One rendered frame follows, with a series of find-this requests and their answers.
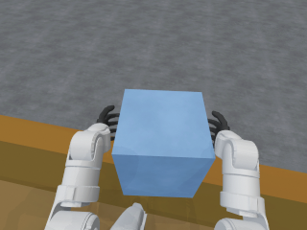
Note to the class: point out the left robot shin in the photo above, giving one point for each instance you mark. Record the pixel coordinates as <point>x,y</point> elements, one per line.
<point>135,204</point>

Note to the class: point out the robot right hand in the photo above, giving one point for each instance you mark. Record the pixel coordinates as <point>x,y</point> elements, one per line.
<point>221,125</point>

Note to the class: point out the right robot upper arm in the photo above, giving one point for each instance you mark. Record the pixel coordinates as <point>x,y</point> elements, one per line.
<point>237,224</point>

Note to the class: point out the robot left hand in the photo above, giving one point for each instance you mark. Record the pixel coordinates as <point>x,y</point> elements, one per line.
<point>104,117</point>

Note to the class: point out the left robot forearm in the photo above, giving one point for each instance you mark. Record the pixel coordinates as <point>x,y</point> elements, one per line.
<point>84,160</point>

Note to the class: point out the robot left thigh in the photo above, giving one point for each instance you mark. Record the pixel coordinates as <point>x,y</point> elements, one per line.
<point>133,218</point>

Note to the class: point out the right robot forearm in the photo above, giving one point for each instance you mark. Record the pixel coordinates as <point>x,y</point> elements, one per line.
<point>241,173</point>

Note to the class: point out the carton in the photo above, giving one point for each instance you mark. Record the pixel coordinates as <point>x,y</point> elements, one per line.
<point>162,145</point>

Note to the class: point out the left robot upper arm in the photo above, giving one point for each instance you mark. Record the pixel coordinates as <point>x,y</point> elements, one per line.
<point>74,220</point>

